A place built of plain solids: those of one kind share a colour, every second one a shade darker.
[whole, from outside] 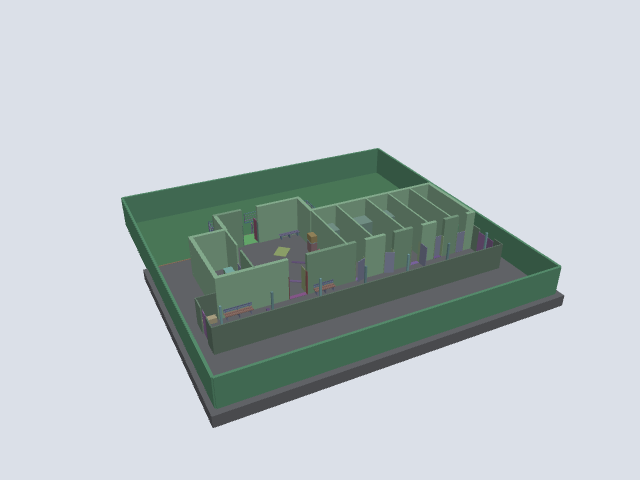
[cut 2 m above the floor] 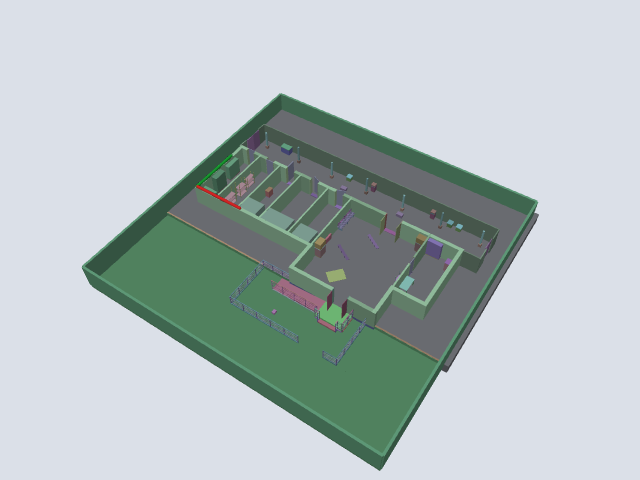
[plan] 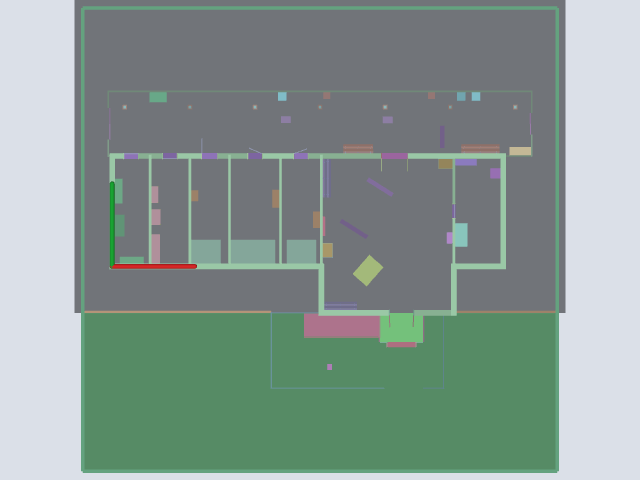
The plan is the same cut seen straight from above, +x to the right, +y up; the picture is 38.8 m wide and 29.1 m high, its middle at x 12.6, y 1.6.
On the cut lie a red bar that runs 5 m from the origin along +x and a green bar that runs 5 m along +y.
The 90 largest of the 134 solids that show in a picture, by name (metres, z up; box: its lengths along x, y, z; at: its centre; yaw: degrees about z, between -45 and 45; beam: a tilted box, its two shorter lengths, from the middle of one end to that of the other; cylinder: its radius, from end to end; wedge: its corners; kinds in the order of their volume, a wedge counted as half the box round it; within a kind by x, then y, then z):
{
 "ground_1": {"box": [11.45, 4.62, 0.5], "at": [3.93, -5.12, -0.58]},
 "ground_2": {"box": [28.79, 5.02, 0.5], "at": [12.6, -9.92, -0.58]},
 "ground_3": {"box": [28.79, 0.03, 0.5], "at": [12.6, -2.83, -0.25]},
 "ground_4": {"box": [10.77, 4.72, 0.5], "at": [14.87, -5.18, -0.58]},
 "ground_5": {"box": [6.91, 4.62, 0.5], "at": [23.54, -5.12, -0.58]},
 "wall_1": {"box": [0.34, 7.03, 3.78], "at": [0.0, 3.34, 1.84]},
 "wall_2": {"box": [0.89, 0.34, 3.78], "at": [0.28, 6.69, 1.84]},
 "wall_3": {"box": [0.16, 6.85, 3.78], "at": [2.3, 3.34, 1.84]},
 "wall_4": {"box": [1.49, 0.34, 3.78], "at": [2.33, 6.69, 1.84]},
 "wall_5": {"box": [1.5, 0.34, 3.78], "at": [4.69, 6.69, 1.84]},
 "wall_6": {"box": [0.16, 6.85, 3.78], "at": [4.71, 3.34, 1.84]},
 "wall_7": {"box": [13.02, 0.34, 3.78], "at": [6.34, 0.0, 1.84]},
 "wall_8": {"box": [0.16, 6.85, 3.78], "at": [7.11, 3.34, 1.84]},
 "wall_9": {"box": [1.85, 0.34, 3.78], "at": [7.31, 6.69, 1.84]},
 "wall_10": {"box": [1.93, 0.34, 3.78], "at": [10.05, 6.69, 1.84]},
 "wall_11": {"box": [0.16, 6.85, 3.78], "at": [10.21, 3.34, 1.84]},
 "wall_12": {"box": [0.34, 3.16, 3.78], "at": [12.68, -1.41, 1.84]},
 "wall_13": {"box": [0.16, 6.85, 3.78], "at": [12.68, 3.34, 1.84]},
 "wall_14": {"box": [4.46, 0.34, 3.78], "at": [14.11, 6.69, 1.84]},
 "wall_15": {"box": [4.3, 0.34, 3.78], "at": [14.66, -2.82, 1.84]},
 "wall_16": {"box": [2.62, 0.34, 3.78], "at": [19.57, -2.82, 1.84]},
 "wall_17": {"box": [0.34, 3.16, 3.78], "at": [20.71, -1.41, 1.84]},
 "wall_18": {"box": [0.16, 2.99, 3.78], "at": [20.71, 1.42, 1.84]},
 "wall_19": {"box": [0.16, 2.99, 3.78], "at": [20.71, 5.27, 1.84]},
 "wall_20": {"box": [5.96, 0.34, 3.78], "at": [20.9, 6.69, 1.84]},
 "wall_21": {"box": [3.33, 0.34, 3.78], "at": [22.21, 0.0, 1.84]},
 "wall_22": {"box": [0.34, 7.03, 3.78], "at": [23.7, 3.34, 1.84]},
 "back_1": {"box": [0.22, 28.08, 2.98], "at": [-1.78, 1.62, 1.11]},
 "back_2": {"box": [28.77, 0.22, 2.98], "at": [12.6, -12.42, 1.11]},
 "back_3": {"box": [28.77, 0.22, 2.98], "at": [12.6, 15.66, 1.11]},
 "back_4": {"box": [0.22, 28.08, 2.98], "at": [26.99, 1.62, 1.11]},
 "wc_cubicles_1": {"box": [1.8, 1.45, 2.05], "at": [5.69, 0.9, 0.97]},
 "wc_cubicles_2": {"box": [2.7, 1.45, 2.05], "at": [8.54, 0.9, 0.97]},
 "wc_cubicles_3": {"box": [1.8, 1.45, 2.05], "at": [11.48, 0.9, 0.97]},
 "screen_1": {"box": [0.1, 1.06, 2.45], "at": [-0.23, 7.17, 1.18]},
 "screen_2": {"box": [0.1, 1.06, 2.45], "at": [-0.23, 10.13, 1.18]},
 "screen_3": {"box": [25.77, 0.1, 2.45], "at": [12.6, 10.61, 1.18]},
 "screen_4": {"box": [1.83, 0.1, 2.45], "at": [24.57, 6.69, 1.18]},
 "screen_5": {"box": [0.1, 1.36, 2.45], "at": [25.44, 7.32, 1.18]},
 "screen_6": {"box": [0.1, 1.36, 2.45], "at": [25.44, 9.98, 1.18]},
 "plant_shelf_body_1": {"box": [0.45, 1.5, 1.64], "at": [0.4, 4.56, 0.91]},
 "plant_shelf_body_2": {"box": [0.58, 1.32, 1.78], "at": [0.46, 2.47, 0.98]},
 "plant_shelf_body_3": {"box": [1.46, 0.42, 1.79], "at": [1.19, 0.38, 0.99]},
 "door_landing_1": {"box": [2.62, 1.93, 0.38], "at": [17.54, -3.61, -0.19]},
 "front_ramp_1": {"wedge": [[11.63, -4.25, -0.38], [11.63, -4.25, -0.33], [11.63, -2.85, -0.38], [11.63, -2.85, -0.33], [16.25, -4.25, -0.38], [16.25, -4.25, 0.0], [16.25, -2.85, -0.38], [16.25, -2.85, 0.0]]},
 "wallfoot_1": {"box": [8.37, 0.34, 0.38], "at": [16.7, -2.82, -0.19]},
 "level_kerb_1": {"box": [11.43, 0.14, 0.4], "at": [3.93, -2.76, -0.18]},
 "level_kerb_2": {"box": [6.89, 0.14, 0.4], "at": [23.54, -2.76, -0.18]},
 "ticket_rack_body_1": {"box": [1.31, 0.4, 1.77], "at": [21.45, 6.32, 0.97]},
 "hall_machine_head_1": {"box": [0.6, 0.86, 0.64], "at": [13.06, 0.98, 1.48]},
 "hall_machine_head_2": {"box": [0.85, 0.6, 0.64], "at": [20.21, 6.22, 1.48]},
 "canopy_post_1": {"box": [0.16, 0.16, 3.32], "at": [0.77, 9.65, 1.61]},
 "canopy_post_2": {"box": [0.16, 0.16, 3.32], "at": [4.71, 9.65, 1.61]},
 "canopy_post_3": {"box": [0.16, 0.16, 3.32], "at": [8.66, 9.65, 1.61]},
 "canopy_post_4": {"box": [0.16, 0.16, 3.32], "at": [12.6, 9.65, 1.61]},
 "canopy_post_5": {"box": [0.16, 0.16, 3.32], "at": [16.55, 9.65, 1.61]},
 "canopy_post_6": {"box": [0.16, 0.16, 3.32], "at": [20.49, 9.65, 1.61]},
 "canopy_post_7": {"box": [0.16, 0.16, 3.32], "at": [24.44, 9.65, 1.61]},
 "leaf_door_1": {"box": [0.86, 0.05, 2.07], "at": [1.15, 6.83, 0.98]},
 "leaf_door_2": {"box": [0.86, 0.05, 2.07], "at": [3.51, 6.55, 0.98]},
 "leaf_door_3": {"box": [0.05, 0.95, 2.07], "at": [5.44, 7.3, 0.98], "yaw": -0.1},
 "leaf_door_4": {"box": [0.86, 0.05, 2.07], "at": [8.7, 7.0, 0.98], "yaw": -23.2},
 "leaf_door_5": {"box": [0.86, 0.05, 2.07], "at": [11.42, 6.98, 0.98], "yaw": 20.5},
 "leaf_door_6": {"box": [0.05, 0.86, 2.07], "at": [20.77, 3.34, 0.98]},
 "hall_machine_body_1": {"box": [0.6, 0.86, 1.02], "at": [13.06, 0.98, 0.61]},
 "gritbin_canopy_body_1": {"box": [1.02, 0.59, 0.67], "at": [2.79, 10.25, 0.28]},
 "canopy_planter_box_1": {"box": [1.3, 0.5, 0.44], "at": [24.74, 6.99, 0.28]},
 "leaf_cover_gate_1": {"box": [0.05, 0.95, 2.22], "at": [-0.14, 8.17, 1.06]},
 "leaf_cover_gate_2": {"box": [0.05, 0.95, 2.22], "at": [-0.14, 9.13, 1.06]},
 "leaf_cover_gate_3": {"box": [0.05, 0.65, 2.22], "at": [25.35, 8.32, 1.06]},
 "leaf_hall_trackside_1": {"box": [0.05, 0.79, 2.22], "at": [16.34, 6.15, 1.06]},
 "leaf_hall_trackside_2": {"box": [0.05, 0.79, 2.22], "at": [17.92, 6.15, 1.06]},
 "crate_1": {"box": [0.6, 0.4, 0.35], "at": [10.53, 8.9, 0.12]},
 "crate_2": {"box": [0.6, 0.4, 0.35], "at": [16.71, 8.88, 0.12]},
 "leaf_hall_front_1": {"box": [0.05, 0.73, 2.22], "at": [16.82, -3.32, 1.06], "yaw": 1.7},
 "leaf_hall_front_2": {"box": [0.05, 0.73, 2.22], "at": [18.25, -3.32, 1.06], "yaw": -1.7},
 "jamb_door_1": {"box": [0.06, 0.38, 2.1], "at": [3.06, 6.69, 1.0]},
 "jamb_door_2": {"box": [0.06, 0.38, 2.1], "at": [5.42, 6.69, 1.0]},
 "jamb_door_3": {"box": [0.06, 0.38, 2.1], "at": [11.0, 6.69, 1.0]},
 "mat_1": {"box": [1.14, 1.55, 0.07], "at": [15.51, -0.26, -0.02], "yaw": -41.2},
 "front_flight_1": {"box": [1.68, 0.33, 0.22], "at": [17.54, -4.74, -0.28]},
 "hall_radiator_body_1": {"box": [0.16, 1.19, 0.6], "at": [12.84, 2.43, 0.4]},
 "rail_kick_1": {"box": [0.05, 4.64, 0.17], "at": [9.65, -5.1, -0.3]},
 "rail_kick_2": {"box": [6.89, 0.05, 0.17], "at": [13.06, -7.38, -0.3]},
 "cablecover_1": {"box": [1.9, 0.27, 0.09], "at": [14.66, 2.27, -0.01], "yaw": -32.3},
 "cablecover_2": {"box": [1.79, 0.27, 0.1], "at": [16.24, 4.81, 0.0], "yaw": -32.3},
 "gritbin_canopy_lid_1": {"box": [1.05, 0.62, 0.1], "at": [2.79, 10.25, 0.67]},
 "jamb_hall_trackside_1": {"box": [0.06, 0.38, 2.25], "at": [16.32, 6.69, 1.07]},
 "threshold_hall_trackside_1": {"box": [1.55, 0.37, 0.08], "at": [17.13, 6.69, -0.01]},
 "office_desk_top_1": {"box": [0.75, 1.44, 0.04], "at": [21.17, 1.91, 0.72]}
}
